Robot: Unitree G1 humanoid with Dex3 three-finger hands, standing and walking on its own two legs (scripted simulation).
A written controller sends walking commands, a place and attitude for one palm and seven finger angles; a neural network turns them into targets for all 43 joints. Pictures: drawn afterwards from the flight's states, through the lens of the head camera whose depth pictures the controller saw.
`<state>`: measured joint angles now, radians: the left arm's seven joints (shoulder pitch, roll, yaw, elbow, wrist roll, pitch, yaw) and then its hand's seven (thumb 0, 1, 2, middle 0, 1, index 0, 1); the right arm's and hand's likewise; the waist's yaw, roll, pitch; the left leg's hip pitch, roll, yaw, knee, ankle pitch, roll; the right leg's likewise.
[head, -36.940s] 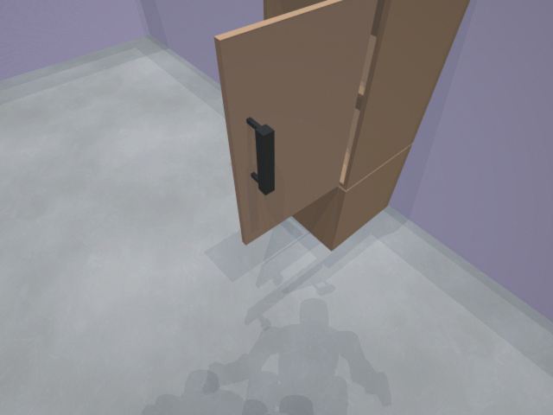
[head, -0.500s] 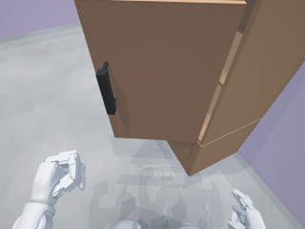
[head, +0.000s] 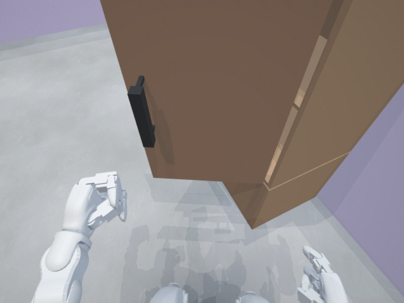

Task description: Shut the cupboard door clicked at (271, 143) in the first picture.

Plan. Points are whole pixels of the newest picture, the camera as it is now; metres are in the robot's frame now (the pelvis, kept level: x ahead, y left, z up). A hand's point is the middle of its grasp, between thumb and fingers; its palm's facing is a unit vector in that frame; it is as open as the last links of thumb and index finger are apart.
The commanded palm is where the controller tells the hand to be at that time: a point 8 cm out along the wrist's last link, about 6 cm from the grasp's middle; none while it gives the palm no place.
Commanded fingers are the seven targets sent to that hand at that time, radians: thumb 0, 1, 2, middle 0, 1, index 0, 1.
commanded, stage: bring the fist close to the handle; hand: left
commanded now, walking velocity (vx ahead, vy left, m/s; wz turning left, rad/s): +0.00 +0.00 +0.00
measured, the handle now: (145, 113) +0.51 +0.17 +0.07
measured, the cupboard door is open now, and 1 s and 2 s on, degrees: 60 60 49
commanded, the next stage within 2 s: push the door shut along its arc in 1.12 s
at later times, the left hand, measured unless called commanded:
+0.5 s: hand (142, 163) +0.36 +0.15 +0.07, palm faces -0.03 -1.00 -0.02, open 3.1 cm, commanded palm +0.35 +0.20 +0.07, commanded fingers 0.00 0.90 0.90 -1.30 -1.50 -1.30 -1.50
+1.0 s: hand (157, 143) +0.42 +0.13 +0.07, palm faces +0.00 -1.00 -0.02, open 3.1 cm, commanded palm +0.39 +0.19 +0.07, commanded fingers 0.00 0.90 0.90 -1.30 -1.50 -1.30 -1.50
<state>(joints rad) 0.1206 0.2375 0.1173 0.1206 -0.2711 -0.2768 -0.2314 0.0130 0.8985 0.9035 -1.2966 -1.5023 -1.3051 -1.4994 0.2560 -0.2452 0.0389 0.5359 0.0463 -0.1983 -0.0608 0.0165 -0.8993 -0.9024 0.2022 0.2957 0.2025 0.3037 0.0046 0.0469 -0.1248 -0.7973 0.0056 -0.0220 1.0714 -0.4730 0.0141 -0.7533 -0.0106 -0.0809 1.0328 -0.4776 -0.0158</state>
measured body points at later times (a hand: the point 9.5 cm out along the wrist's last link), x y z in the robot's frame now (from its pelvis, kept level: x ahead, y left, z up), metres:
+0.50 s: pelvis +0.00 +0.00 +0.01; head +0.05 +0.00 +0.45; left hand +0.36 +0.20 +0.08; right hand +0.14 -0.24 -0.09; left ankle +0.03 +0.11 -0.67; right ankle +0.02 -0.11 -0.67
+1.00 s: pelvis +0.00 +0.00 +0.01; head +0.07 -0.01 +0.45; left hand +0.42 +0.18 +0.07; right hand +0.06 -0.26 -0.12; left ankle +0.03 +0.11 -0.67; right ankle +0.02 -0.11 -0.67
